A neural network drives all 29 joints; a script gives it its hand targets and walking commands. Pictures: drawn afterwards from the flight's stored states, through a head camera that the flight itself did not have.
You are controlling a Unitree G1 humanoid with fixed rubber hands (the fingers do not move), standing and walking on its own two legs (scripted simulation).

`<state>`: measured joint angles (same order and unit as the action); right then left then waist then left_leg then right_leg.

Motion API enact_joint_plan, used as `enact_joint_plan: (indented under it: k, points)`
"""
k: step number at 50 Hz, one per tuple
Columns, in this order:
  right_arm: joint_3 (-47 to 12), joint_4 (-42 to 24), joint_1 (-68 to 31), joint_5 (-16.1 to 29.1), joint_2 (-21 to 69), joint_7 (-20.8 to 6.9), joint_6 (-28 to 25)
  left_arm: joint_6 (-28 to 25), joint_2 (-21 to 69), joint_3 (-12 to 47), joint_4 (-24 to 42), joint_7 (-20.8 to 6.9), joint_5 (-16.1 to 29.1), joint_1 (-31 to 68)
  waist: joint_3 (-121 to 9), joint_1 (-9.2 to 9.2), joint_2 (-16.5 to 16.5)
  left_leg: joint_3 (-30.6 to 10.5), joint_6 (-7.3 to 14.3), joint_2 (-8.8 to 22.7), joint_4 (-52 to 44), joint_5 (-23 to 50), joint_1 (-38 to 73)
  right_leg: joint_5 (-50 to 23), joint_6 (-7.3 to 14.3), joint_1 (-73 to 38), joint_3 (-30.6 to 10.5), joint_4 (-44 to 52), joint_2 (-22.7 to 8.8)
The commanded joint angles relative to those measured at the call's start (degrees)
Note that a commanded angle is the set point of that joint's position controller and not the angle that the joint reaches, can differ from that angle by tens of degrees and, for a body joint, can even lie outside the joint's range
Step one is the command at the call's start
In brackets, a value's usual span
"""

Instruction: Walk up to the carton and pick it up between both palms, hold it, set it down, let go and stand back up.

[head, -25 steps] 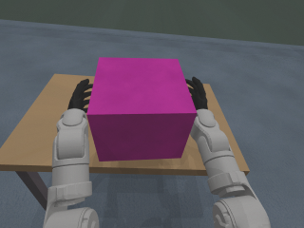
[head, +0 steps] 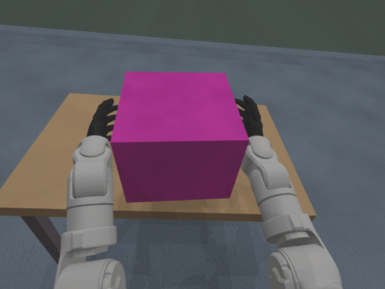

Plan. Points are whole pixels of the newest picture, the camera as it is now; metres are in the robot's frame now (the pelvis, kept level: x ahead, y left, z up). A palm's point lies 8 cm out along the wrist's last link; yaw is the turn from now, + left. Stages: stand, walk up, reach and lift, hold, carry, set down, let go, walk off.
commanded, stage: hold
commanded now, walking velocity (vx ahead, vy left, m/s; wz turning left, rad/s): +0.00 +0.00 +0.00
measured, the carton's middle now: (178, 134) +0.38 +0.00 +0.16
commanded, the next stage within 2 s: set down in 0.78 s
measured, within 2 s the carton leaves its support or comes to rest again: neither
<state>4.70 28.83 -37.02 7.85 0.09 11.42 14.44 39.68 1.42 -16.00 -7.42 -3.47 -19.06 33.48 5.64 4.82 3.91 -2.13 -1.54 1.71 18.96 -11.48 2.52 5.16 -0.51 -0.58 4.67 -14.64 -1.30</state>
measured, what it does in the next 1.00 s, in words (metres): stands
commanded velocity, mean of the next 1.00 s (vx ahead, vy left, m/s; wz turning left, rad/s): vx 0.00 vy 0.00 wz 0.00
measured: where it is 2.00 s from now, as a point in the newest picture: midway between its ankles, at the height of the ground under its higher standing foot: outside the picture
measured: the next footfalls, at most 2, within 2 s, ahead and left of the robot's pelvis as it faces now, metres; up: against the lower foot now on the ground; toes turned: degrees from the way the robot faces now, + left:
none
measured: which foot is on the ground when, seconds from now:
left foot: down 0.00-1.00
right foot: down 0.00-1.00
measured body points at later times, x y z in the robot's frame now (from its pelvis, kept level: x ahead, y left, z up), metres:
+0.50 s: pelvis +0.00 +0.00 +0.00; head -0.04 +0.03 +0.45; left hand +0.37 +0.17 +0.17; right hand +0.38 -0.14 +0.18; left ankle +0.00 +0.13 -0.75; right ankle +0.05 -0.13 -0.75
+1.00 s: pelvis +0.00 +0.00 +0.00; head -0.03 +0.03 +0.45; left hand +0.38 +0.16 +0.18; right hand +0.38 -0.14 +0.18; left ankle +0.00 +0.13 -0.75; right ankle +0.05 -0.13 -0.75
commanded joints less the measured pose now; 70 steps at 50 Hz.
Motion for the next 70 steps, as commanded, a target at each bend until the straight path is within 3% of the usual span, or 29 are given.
enact_joint_plan:
  k: [1,3,4,8,9,11,13,14,15,20,24,43,47,53,57,62,65,70]
  points:
    - [-25.4,-19.6,-40.6,4.4,29.7,-6.8,-4.0,-5.0,31.6,28.3,11.7,-7.3,9.7,37.5,-27.0,0.56,-6.7,3.7,-1.8,-4.5,-1.4,20.0,-1.7,-8.1,-1.0,-13.6,1.5,-1.4,4.4]
    - [-26.4,-20.9,-40.2,4.7,29.5,-6.6,-4.0,-5.1,31.2,28.6,10.3,-6.8,9.9,35.6,-27.7,0.55,-6.1,3.6,-1.5,-4.7,-0.4,21.3,-0.6,-10.4,-1.3,-13.5,1.1,-1.3,4.3]
    - [-26.0,-20.4,-39.8,4.4,29.0,-6.5,-3.8,-5.2,30.8,28.4,9.8,-6.8,9.9,35.9,-26.5,0.94,-5.9,3.6,-1.4,-4.5,-1.0,19.5,-1.5,-9.1,-1.2,-13.2,1.1,-1.1,4.2]
    - [-25.0,-19.0,-40.4,3.5,29.0,-6.6,-3.6,-4.4,30.4,25.8,8.1,-7.3,8.8,34.8,-24.1,-0.65,-3.8,4.0,-0.1,-4.5,-3.3,13.5,-4.2,-5.1,-1.2,-13.5,1.1,-0.6,4.0]
    - [-24.6,-17.3,-38.8,3.0,29.3,-6.5,-3.3,-4.4,29.7,25.2,7.1,-7.4,8.5,34.8,-22.6,-0.15,-3.3,4.3,0.1,-4.7,-3.3,13.5,-4.3,-6.4,-1.4,-13.8,0.9,-0.6,3.8]
    - [-25.4,-18.4,-40.0,4.0,29.8,-6.5,-3.5,-4.5,30.3,25.9,8.7,-7.4,8.7,35.7,-24.5,-0.64,-4.9,4.1,-0.3,-4.7,-2.8,15.5,-4.0,-7.9,-1.4,-14.7,0.9,-1.2,3.7]
    - [-25.6,-18.7,-38.9,4.4,29.4,-6.1,-3.4,-4.4,30.4,26.8,9.3,-7.5,9.0,35.4,-25.0,0.48,-5.1,4.0,-0.9,-4.8,-1.9,17.5,-2.6,-9.5,-1.4,-14.5,0.8,-1.0,3.8]
    - [-28.2,-16.0,-38.0,5.6,29.7,-6.4,-2.9,-4.8,29.8,24.7,13.4,-6.8,8.2,36.0,-25.7,-2.87,-7.5,3.8,-0.7,-5.5,-1.8,18.7,-3.8,-8.9,-0.9,-16.3,0.8,-1.8,3.4]
    - [-27.5,-16.4,-38.0,5.3,30.0,-6.5,-3.0,-4.3,29.6,25.4,11.8,-6.6,8.3,35.5,-25.1,-1.53,-6.6,4.0,-0.6,-5.1,-1.9,17.8,-3.6,-7.8,-1.1,-15.1,1.0,-1.6,3.7]
    - [-23.9,-15.3,-37.6,2.8,29.6,-6.7,-3.2,-3.8,29.7,25.2,9.6,-7.6,7.8,35.3,-21.5,0.34,-5.4,4.6,-0.3,-4.9,-3.7,12.1,-5.6,-4.3,-1.3,-14.4,1.5,-0.7,3.4]
    - [-23.6,-16.3,-38.2,2.3,29.8,-6.8,-3.7,-4.5,30.6,26.7,9.7,-7.7,8.8,36.1,-22.9,1.37,-5.4,4.2,-0.7,-5.0,-3.0,13.4,-5.2,-5.9,-1.4,-14.9,1.8,-1.1,3.6]
    - [-24.7,-17.2,-39.2,3.1,29.0,-7.4,-5.0,-5.1,31.0,27.0,10.1,-6.6,8.6,35.0,-23.9,-0.24,-6.3,3.8,-0.9,-4.7,-2.0,16.8,-3.9,-5.8,-0.8,-14.3,1.9,-1.2,4.0]
    - [-22.1,-16.5,-39.9,0.4,28.4,-8.1,-8.1,-7.5,30.6,25.9,6.8,-7.1,7.9,34.3,-22.9,-0.63,-6.1,4.3,-0.4,-4.8,-3.1,11.6,-5.3,-3.6,-1.1,-13.9,2.4,-1.0,3.4]
    - [-13.8,-9.8,-37.2,-8.1,25.6,-10.3,-16.1,-13.8,29.0,21.1,-2.9,-8.3,5.3,29.9,-18.7,-2.08,-5.0,5.7,0.4,-4.0,-5.9,2.9,-8.5,2.5,-1.0,-12.3,3.8,0.3,2.5]
    - [-12.1,-7.0,-36.3,-10.6,24.6,-10.8,-20.2,-17.5,29.7,21.4,-5.6,-8.0,5.3,28.7,-19.5,-2.00,-4.4,6.2,-0.5,-3.9,-4.9,7.4,-7.5,-0.5,-1.2,-12.7,4.5,0.2,2.7]
    - [-15.5,-6.4,-36.3,-9.7,24.7,-10.5,-24.1,-22.5,32.2,26.6,-4.0,-5.9,6.7,29.9,-26.0,-0.93,-4.2,5.1,-2.6,-3.8,-1.2,21.6,-2.6,-12.2,-1.3,-14.5,4.7,-0.8,3.6]
    - [-18.0,-6.7,-35.7,-8.4,25.5,-10.2,-24.8,-24.6,33.2,29.7,-1.6,-4.3,7.7,31.5,-29.3,-0.45,-5.0,4.0,-3.4,-3.7,0.4,27.7,-1.1,-17.5,-1.1,-15.1,4.1,-1.6,3.8]
    - [-20.1,-6.6,-34.0,-6.5,26.1,-9.9,-23.6,-25.3,33.4,31.3,0.3,-2.5,8.2,31.4,-30.9,-0.80,-6.4,2.6,-3.7,-3.8,1.4,30.3,-1.6,-20.8,-0.9,-15.5,3.1,-2.3,3.7]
